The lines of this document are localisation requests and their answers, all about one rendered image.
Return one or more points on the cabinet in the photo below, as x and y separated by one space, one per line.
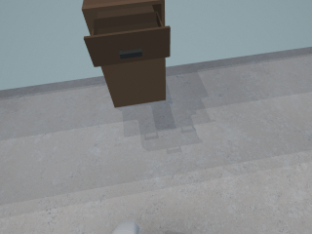
135 82

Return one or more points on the handle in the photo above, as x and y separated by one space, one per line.
130 54

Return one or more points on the robot left thigh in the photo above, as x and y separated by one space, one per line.
127 227

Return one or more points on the drawer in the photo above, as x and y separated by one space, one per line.
128 32

